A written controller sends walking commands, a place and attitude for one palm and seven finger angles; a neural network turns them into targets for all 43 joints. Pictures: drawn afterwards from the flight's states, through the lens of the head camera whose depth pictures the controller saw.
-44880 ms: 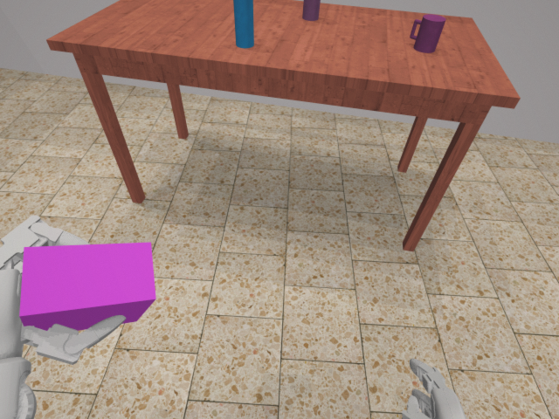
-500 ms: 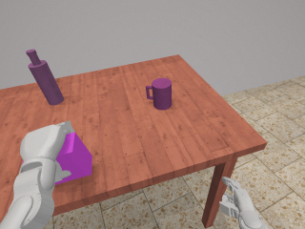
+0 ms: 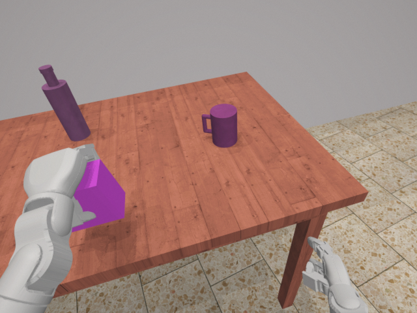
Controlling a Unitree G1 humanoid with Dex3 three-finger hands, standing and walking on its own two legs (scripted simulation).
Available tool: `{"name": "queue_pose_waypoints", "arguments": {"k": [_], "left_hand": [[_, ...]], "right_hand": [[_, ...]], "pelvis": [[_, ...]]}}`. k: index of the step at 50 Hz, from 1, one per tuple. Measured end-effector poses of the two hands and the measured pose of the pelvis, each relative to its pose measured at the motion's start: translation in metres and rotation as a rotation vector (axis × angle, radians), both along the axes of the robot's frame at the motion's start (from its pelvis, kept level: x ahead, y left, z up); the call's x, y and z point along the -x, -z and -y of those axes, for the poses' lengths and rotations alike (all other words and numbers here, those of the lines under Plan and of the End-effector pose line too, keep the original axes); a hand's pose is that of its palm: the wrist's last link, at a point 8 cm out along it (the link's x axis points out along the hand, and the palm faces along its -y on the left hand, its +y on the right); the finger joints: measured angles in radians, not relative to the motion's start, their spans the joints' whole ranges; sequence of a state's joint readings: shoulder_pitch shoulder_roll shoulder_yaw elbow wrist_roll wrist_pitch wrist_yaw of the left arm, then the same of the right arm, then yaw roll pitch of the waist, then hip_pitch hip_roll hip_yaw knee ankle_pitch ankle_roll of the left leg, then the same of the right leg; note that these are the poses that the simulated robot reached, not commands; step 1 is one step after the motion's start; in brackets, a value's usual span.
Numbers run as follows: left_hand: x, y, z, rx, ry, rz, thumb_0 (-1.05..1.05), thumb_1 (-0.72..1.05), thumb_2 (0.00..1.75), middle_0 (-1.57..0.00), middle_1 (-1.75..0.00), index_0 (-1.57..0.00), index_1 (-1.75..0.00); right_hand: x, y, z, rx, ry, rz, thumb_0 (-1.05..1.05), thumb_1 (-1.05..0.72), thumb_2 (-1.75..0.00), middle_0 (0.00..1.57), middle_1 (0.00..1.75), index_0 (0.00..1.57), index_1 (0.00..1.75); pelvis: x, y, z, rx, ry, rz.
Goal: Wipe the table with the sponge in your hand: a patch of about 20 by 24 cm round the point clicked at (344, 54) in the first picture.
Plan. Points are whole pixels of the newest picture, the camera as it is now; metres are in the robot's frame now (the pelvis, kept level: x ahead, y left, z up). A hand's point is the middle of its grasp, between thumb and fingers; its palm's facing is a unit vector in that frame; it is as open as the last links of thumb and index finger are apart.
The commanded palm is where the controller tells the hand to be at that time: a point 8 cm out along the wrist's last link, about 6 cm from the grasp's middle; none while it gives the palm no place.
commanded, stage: lift the sponge slowly off the table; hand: left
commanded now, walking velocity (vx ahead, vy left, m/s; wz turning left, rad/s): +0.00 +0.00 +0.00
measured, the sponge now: (87, 202) +0.25 +0.29 +0.12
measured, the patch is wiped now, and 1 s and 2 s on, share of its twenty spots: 1.00 1.00 1.00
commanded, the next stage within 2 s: bring the sponge back beside the body in 0.52 s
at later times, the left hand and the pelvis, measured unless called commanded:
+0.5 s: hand (71, 171) +0.25 +0.28 +0.20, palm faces +0.27 -0.13 -0.95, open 10.1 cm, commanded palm +0.20 +0.28 +0.26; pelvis +0.00 +0.00 +0.00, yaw +0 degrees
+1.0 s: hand (61, 184) +0.22 +0.28 +0.20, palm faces +0.29 -0.14 -0.95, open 10.1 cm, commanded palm +0.17 +0.27 +0.26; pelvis -0.01 +0.00 +0.00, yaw -1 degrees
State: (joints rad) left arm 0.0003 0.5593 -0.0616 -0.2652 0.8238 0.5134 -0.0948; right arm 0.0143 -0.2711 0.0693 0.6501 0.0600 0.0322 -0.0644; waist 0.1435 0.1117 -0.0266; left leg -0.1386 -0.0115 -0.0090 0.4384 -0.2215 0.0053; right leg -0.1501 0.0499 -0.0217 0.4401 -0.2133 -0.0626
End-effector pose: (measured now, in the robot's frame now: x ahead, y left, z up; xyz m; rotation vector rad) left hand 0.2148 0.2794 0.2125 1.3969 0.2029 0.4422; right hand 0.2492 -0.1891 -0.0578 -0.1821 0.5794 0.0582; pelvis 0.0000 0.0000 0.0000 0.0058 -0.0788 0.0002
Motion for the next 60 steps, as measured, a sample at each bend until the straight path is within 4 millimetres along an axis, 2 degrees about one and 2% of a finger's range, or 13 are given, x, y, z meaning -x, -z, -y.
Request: {"name": "queue_pose_waypoints", "arguments": {"k": [24, 31, 36, 44, 49, 55, 60], "left_hand": [[-0.002, -0.032, 0.000, 0.023, 0.015, 0.096, -0.01, -0.52, 1.07, -0.71, -1.33, -0.74, -1.32], [0.003, -0.025, -0.006, 0.047, -0.014, 0.070, -0.01, -0.51, 1.07, -0.71, -1.33, -0.74, -1.33], [0.008, -0.020, -0.003, 0.051, 0.003, 0.054, -0.01, -0.51, 1.07, -0.71, -1.33, -0.74, -1.32], [0.022, -0.033, 0.006, 0.024, 0.047, 0.107, -0.01, -0.52, 1.07, -0.71, -1.33, -0.74, -1.32], [0.030, -0.036, 0.003, 0.027, 0.034, 0.124, -0.01, -0.52, 1.07, -0.71, -1.33, -0.74, -1.32], [0.035, -0.026, -0.004, 0.049, -0.001, 0.096, -0.01, -0.51, 1.07, -0.71, -1.33, -0.74, -1.32], [0.039, -0.022, 0.001, 0.054, 0.020, 0.090, -0.01, -0.51, 1.07, -0.71, -1.33, -0.74, -1.32]], "right_hand": [[0.001, -0.001, -0.003, -0.006, 0.010, -0.006, 0.02, -0.90, -0.90, 0.20, 0.30, 0.17, 0.29], [0.001, -0.001, -0.004, -0.004, 0.006, -0.006, 0.02, -0.90, -0.90, 0.20, 0.30, 0.17, 0.29], [0.002, -0.002, -0.004, 0.002, 0.003, 0.000, 0.02, -0.90, -0.90, 0.20, 0.30, 0.17, 0.29], [0.004, -0.003, -0.007, -0.010, 0.000, 0.007, 0.02, -0.90, -0.90, 0.20, 0.30, 0.16, 0.28], [0.006, -0.004, -0.009, -0.022, -0.005, 0.014, 0.02, -0.90, -0.90, 0.20, 0.30, 0.17, 0.29], [0.008, -0.007, -0.011, -0.017, -0.016, 0.028, 0.02, -0.90, -0.90, 0.20, 0.30, 0.18, 0.29], [0.009, -0.009, -0.012, -0.008, -0.022, 0.041, 0.02, -0.90, -0.90, 0.20, 0.30, 0.18, 0.29]], "pelvis": [[0.001, 0.000, -0.004, -0.001, 0.009, -0.007], [0.003, 0.001, -0.004, 0.000, 0.005, -0.008], [0.004, 0.001, -0.005, 0.000, 0.004, -0.003], [0.006, 0.001, -0.006, 0.000, 0.009, 0.007], [0.009, 0.002, -0.005, 0.000, 0.012, 0.009], [0.013, 0.002, -0.003, 0.001, 0.008, 0.014], [0.015, 0.002, -0.003, 0.002, 0.007, 0.020]]}}
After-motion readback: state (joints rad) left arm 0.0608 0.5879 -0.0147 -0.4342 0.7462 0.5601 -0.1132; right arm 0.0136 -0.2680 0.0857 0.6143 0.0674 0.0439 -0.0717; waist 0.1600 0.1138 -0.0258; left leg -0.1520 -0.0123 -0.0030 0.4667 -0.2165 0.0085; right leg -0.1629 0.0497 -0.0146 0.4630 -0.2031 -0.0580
